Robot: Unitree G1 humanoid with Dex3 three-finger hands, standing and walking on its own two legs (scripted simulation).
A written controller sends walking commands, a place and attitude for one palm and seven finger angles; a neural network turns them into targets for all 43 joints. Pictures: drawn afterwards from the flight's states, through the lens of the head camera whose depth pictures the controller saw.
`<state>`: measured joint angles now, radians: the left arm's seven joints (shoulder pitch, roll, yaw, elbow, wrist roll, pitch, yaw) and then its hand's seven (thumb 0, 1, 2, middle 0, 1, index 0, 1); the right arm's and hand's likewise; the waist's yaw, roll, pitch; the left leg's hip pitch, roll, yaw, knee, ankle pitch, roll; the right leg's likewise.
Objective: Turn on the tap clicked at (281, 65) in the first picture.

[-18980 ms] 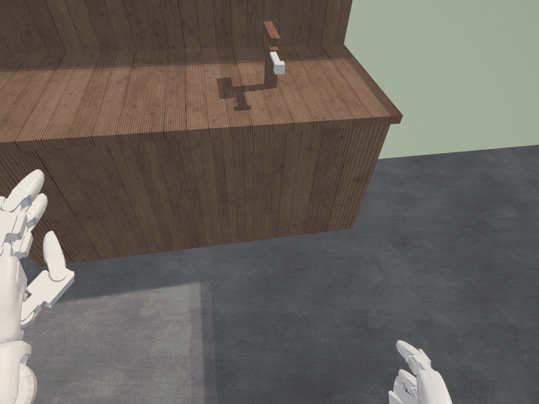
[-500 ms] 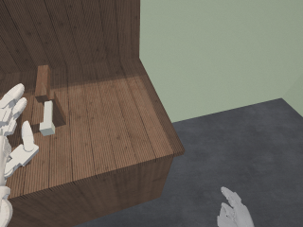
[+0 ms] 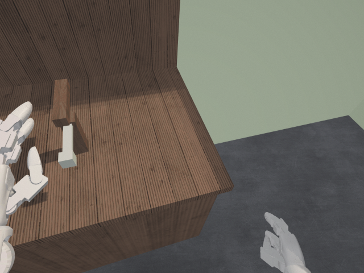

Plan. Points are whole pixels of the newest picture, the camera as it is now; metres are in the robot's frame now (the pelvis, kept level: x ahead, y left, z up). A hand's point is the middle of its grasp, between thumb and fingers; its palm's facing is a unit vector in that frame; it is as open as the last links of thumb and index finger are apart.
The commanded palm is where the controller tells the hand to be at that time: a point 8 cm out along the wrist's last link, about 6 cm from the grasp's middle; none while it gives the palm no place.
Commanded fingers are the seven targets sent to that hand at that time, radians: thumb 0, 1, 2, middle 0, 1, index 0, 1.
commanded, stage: come to a stop and stand still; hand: left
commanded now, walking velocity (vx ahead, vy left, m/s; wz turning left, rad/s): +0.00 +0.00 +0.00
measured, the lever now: (67, 159) +0.32 +0.28 +0.05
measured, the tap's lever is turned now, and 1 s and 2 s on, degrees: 0 0 0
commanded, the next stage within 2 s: look again from close up in 0.64 s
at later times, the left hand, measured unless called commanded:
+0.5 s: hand (20, 191) +0.20 +0.27 +0.15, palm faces +0.34 -0.83 -0.44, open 7.4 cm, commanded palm +0.13 +0.29 +0.18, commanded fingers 0.00 0.90 0.90 -0.20 -0.30 -0.20 -0.30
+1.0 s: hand (26, 177) +0.22 +0.26 +0.17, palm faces +0.36 -0.84 -0.40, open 7.4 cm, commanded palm +0.15 +0.29 +0.18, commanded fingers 0.00 0.90 0.90 -0.20 -0.30 -0.20 -0.30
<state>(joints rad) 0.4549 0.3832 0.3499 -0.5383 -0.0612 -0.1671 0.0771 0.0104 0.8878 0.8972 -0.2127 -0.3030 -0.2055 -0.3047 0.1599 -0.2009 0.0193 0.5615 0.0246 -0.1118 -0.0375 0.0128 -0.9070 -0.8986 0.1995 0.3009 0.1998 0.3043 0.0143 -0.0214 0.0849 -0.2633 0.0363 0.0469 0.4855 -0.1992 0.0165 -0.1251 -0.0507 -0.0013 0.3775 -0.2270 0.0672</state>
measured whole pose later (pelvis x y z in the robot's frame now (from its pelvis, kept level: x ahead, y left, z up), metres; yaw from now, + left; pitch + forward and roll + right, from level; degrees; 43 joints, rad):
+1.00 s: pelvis -0.01 +0.01 +0.00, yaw +0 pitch -1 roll -2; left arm 0.41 0.38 0.40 -0.52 -0.03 -0.27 0.08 0.01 0.89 0.90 -0.21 -0.30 -0.21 -0.30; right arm 0.19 -0.18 0.01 0.57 0.01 -0.16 -0.01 0.01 -0.91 -0.90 0.20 0.30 0.20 0.30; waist 0.02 -0.04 0.10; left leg -0.30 0.02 0.06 0.51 -0.20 0.04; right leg -0.16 -0.06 0.01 0.40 -0.22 0.07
